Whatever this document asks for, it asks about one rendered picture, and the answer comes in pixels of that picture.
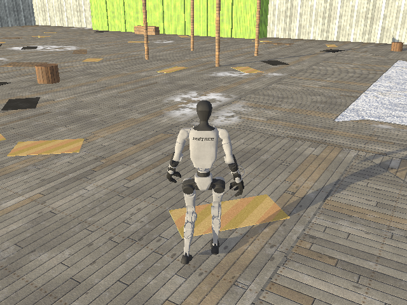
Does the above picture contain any left robot upper arm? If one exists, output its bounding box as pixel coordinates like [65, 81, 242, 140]
[173, 128, 191, 162]

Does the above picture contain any robot right forearm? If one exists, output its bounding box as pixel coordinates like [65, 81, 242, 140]
[228, 154, 242, 183]

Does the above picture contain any robot left forearm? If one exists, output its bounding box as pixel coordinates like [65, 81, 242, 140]
[167, 152, 179, 174]

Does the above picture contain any right robot upper arm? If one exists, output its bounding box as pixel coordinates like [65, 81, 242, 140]
[217, 128, 234, 164]

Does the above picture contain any robot head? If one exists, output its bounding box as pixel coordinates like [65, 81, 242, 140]
[193, 100, 215, 131]

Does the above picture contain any left robot thigh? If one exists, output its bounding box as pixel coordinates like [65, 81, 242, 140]
[182, 178, 197, 223]

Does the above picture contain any left robot hand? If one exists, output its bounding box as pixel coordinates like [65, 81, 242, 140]
[167, 171, 181, 183]

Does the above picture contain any right robot hand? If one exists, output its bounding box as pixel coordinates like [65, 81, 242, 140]
[230, 180, 244, 196]

